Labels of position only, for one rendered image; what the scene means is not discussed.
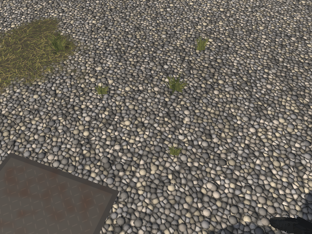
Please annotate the right robot hand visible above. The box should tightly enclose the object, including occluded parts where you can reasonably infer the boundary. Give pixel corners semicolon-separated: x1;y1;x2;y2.
269;216;312;234

